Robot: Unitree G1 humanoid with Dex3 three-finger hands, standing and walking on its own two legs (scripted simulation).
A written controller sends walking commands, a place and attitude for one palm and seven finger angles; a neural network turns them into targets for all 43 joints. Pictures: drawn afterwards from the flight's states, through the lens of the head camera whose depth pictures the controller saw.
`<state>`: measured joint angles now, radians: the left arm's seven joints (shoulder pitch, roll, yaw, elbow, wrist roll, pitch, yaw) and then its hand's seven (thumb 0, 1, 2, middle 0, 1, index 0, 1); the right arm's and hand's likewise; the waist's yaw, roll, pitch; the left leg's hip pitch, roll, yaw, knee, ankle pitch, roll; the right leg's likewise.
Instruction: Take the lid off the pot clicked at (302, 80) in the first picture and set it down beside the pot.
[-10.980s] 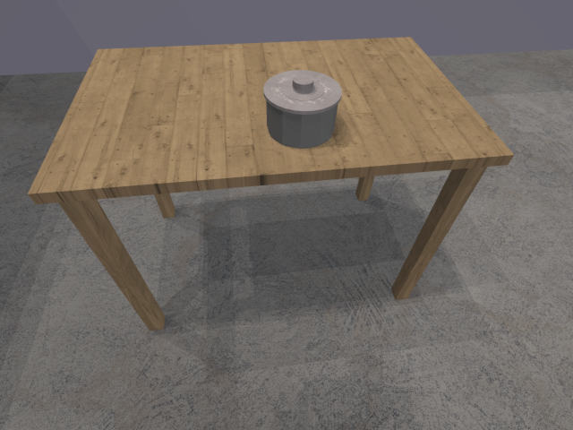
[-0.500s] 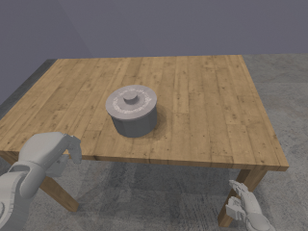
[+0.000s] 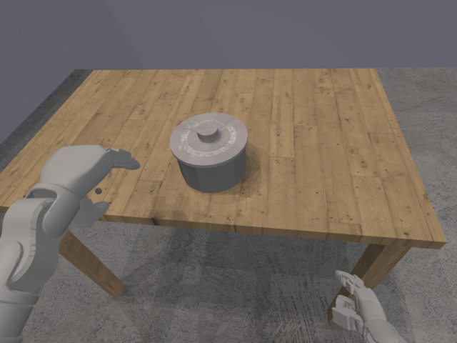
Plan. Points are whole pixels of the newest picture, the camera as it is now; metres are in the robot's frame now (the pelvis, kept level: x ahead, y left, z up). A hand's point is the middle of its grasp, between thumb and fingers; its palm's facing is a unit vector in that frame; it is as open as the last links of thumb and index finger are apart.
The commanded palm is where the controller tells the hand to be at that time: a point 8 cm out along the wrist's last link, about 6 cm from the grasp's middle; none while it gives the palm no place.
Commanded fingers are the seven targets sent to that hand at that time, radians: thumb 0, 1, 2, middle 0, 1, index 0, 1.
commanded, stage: reach forward and open the fingers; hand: left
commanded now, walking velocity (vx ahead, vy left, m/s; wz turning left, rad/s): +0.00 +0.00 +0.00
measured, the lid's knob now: (207, 131) +0.50 +0.12 +0.09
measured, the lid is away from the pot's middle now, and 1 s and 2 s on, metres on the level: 0.00 0.00 0.00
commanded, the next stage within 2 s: move the open hand above the knob in 0.10 s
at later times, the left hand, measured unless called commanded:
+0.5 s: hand (119, 163) +0.34 +0.22 +0.16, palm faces -0.11 -0.03 -0.99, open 10.1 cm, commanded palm +0.31 +0.22 +0.22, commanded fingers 0.00 -0.32 1.50 -0.85 -0.08 -0.85 -0.08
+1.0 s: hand (161, 148) +0.39 +0.17 +0.15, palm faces -0.22 -0.04 -0.98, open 10.1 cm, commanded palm +0.37 +0.18 +0.22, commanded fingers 0.00 -0.32 1.50 -0.85 -0.08 -0.85 -0.08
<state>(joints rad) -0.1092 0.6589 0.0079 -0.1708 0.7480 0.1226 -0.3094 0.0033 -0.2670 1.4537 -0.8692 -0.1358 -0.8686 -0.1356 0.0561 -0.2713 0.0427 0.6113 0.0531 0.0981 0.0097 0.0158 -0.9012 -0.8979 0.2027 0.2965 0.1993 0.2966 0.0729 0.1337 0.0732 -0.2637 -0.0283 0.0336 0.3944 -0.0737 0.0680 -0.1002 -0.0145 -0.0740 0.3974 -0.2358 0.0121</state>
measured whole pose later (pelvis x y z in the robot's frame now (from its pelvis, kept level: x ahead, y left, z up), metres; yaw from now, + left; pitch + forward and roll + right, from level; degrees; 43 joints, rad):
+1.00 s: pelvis +0.02 -0.02 +0.00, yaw +0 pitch -1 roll -1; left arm -0.52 0.57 -0.21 0.12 0.81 0.25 -0.43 0.00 -0.32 1.50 -0.86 -0.08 -0.86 -0.08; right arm 0.08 -0.29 0.04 0.61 0.07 0.14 0.03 0.01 -0.90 -0.90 0.20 0.30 0.20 0.30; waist 0.02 0.12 0.05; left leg -0.29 -0.03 0.03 0.43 -0.12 0.05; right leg -0.14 -0.01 -0.07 0.46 -0.29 -0.01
